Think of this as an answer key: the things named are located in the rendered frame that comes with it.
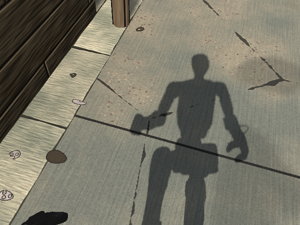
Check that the robot left hand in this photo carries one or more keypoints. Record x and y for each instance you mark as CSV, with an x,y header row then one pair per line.
x,y
49,218

